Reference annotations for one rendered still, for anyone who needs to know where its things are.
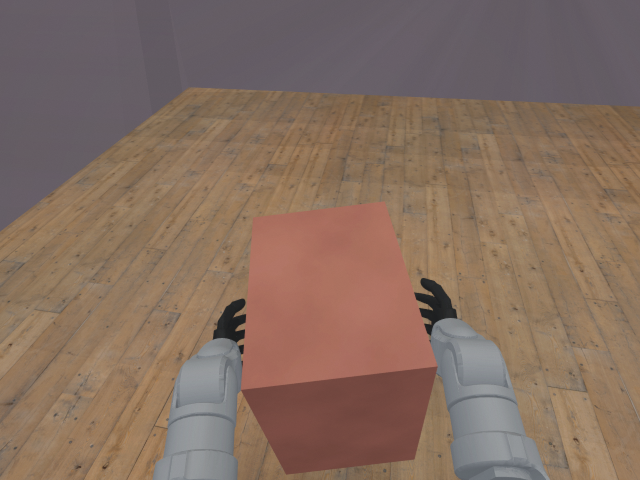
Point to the carton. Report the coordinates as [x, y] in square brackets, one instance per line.
[337, 367]

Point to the robot left forearm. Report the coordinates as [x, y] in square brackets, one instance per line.
[202, 420]

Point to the robot left hand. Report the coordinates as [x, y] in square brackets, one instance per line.
[227, 323]

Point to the robot right hand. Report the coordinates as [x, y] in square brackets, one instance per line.
[440, 303]

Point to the robot right forearm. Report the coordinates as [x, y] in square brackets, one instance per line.
[490, 442]

